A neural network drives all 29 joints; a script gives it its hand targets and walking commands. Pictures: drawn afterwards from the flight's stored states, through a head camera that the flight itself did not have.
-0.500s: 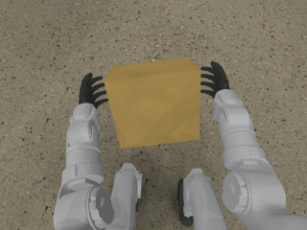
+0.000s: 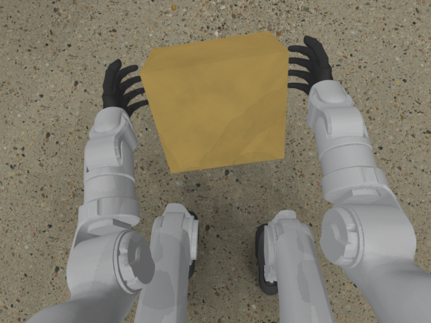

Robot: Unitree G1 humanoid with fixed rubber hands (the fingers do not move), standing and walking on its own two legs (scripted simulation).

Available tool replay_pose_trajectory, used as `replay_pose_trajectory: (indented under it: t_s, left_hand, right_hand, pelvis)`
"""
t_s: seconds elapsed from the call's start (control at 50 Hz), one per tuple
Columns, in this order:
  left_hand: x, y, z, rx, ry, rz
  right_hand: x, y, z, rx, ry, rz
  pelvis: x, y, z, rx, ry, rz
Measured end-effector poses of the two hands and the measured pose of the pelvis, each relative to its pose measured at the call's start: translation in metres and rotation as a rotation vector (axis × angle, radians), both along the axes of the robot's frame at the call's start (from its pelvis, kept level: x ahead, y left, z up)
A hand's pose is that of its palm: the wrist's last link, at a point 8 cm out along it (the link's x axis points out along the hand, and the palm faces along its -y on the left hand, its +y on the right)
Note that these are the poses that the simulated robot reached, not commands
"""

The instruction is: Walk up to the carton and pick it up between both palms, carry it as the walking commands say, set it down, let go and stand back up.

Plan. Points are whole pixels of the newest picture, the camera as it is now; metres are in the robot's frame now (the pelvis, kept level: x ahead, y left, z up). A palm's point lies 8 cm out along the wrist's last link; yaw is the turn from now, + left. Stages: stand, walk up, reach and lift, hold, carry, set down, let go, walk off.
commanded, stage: set down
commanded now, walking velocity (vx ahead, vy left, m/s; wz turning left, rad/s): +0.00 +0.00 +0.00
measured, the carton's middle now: (218, 103) +0.52 +0.05 -0.22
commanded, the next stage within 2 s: none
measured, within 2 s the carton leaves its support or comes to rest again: neither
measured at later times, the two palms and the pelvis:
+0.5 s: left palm (135, 114) +0.48 +0.21 -0.18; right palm (300, 94) +0.54 -0.12 -0.18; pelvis -0.01 +0.00 -0.06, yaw +0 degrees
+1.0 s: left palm (142, 107) +0.52 +0.22 -0.24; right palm (292, 90) +0.57 -0.12 -0.25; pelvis -0.01 +0.00 -0.10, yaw +1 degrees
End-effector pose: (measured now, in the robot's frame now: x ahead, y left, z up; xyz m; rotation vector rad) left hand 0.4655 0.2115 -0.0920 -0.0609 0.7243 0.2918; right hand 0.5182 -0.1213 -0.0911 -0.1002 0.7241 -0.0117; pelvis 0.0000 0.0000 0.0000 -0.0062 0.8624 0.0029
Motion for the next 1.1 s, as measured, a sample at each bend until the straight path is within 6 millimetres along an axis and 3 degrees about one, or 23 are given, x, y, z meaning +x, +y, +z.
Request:
replay_pose_trajectory:
  t_s: [0.78,1.1]
  left_hand:
    - [0.031,0.004,-0.141,0.019,0.017,-0.013]
    - [0.059,0.011,-0.154,0.012,-0.029,-0.051]
  right_hand:
    - [0.032,0.003,-0.146,-0.025,0.025,0.036]
    - [0.059,0.003,-0.161,0.035,-0.017,0.050]
  pelvis:
    - [-0.008,-0.001,-0.091,0.010,-0.030,-0.007]
    - [-0.005,-0.002,-0.109,0.021,-0.084,-0.014]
